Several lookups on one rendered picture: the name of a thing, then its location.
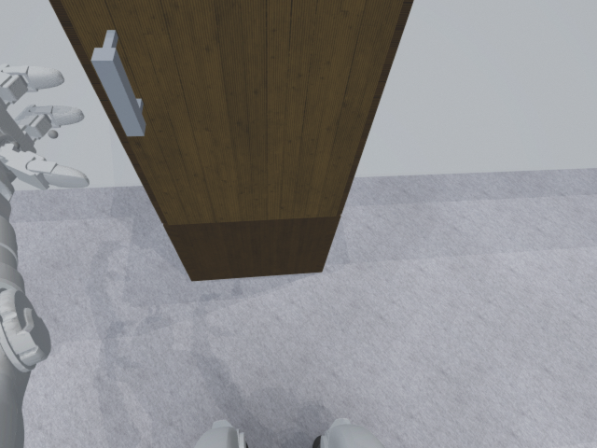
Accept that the robot left forearm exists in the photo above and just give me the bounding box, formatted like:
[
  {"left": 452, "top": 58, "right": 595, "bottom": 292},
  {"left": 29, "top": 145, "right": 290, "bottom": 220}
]
[{"left": 0, "top": 172, "right": 25, "bottom": 294}]

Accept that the left robot hand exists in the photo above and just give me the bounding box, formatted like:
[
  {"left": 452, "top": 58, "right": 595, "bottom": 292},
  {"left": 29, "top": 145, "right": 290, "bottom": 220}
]
[{"left": 0, "top": 63, "right": 90, "bottom": 190}]

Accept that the left robot shin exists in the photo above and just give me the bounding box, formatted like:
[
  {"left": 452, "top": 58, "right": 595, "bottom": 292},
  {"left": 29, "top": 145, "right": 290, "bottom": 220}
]
[{"left": 212, "top": 420, "right": 233, "bottom": 429}]

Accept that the handle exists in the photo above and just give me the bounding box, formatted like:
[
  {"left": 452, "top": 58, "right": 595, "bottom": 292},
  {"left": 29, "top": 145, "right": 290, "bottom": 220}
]
[{"left": 91, "top": 30, "right": 146, "bottom": 136}]

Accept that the cupboard door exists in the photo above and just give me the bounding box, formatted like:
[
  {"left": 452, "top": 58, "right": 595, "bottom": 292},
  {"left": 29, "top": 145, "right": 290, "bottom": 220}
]
[{"left": 61, "top": 0, "right": 404, "bottom": 225}]

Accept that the left robot thigh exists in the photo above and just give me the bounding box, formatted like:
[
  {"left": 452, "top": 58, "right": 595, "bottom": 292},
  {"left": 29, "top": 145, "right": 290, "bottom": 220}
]
[{"left": 194, "top": 427, "right": 246, "bottom": 448}]

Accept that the robot left upper arm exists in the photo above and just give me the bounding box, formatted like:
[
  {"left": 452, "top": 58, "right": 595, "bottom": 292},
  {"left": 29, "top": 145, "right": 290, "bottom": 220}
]
[{"left": 0, "top": 288, "right": 51, "bottom": 448}]

